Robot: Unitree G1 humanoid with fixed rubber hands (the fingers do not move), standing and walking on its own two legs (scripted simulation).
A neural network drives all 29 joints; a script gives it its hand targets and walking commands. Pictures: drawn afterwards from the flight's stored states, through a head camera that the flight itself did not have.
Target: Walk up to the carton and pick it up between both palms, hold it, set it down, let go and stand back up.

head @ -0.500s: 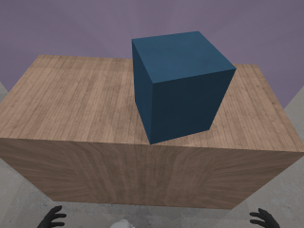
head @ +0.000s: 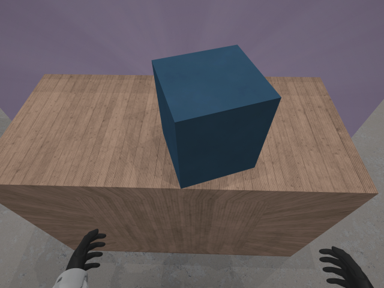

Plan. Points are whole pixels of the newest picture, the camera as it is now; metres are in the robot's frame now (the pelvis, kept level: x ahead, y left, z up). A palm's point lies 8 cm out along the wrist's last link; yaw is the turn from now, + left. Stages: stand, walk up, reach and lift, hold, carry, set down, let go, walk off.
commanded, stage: reach and lift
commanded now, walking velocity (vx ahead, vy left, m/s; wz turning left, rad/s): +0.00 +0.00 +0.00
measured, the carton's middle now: (208, 119) +0.50 -0.02 +0.04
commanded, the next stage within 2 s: none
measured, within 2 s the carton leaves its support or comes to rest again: neither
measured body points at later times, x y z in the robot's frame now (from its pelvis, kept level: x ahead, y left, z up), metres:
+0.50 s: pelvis +0.01 +0.01 +0.01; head +0.05 +0.01 +0.46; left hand +0.22 +0.22 -0.02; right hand +0.20 -0.30 -0.02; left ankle +0.06 +0.14 -0.73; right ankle +0.01 -0.10 -0.73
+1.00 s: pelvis +0.02 +0.00 +0.01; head +0.05 +0.00 +0.46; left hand +0.24 +0.18 +0.03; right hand +0.23 -0.30 +0.02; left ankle +0.06 +0.14 -0.73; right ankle +0.01 -0.10 -0.73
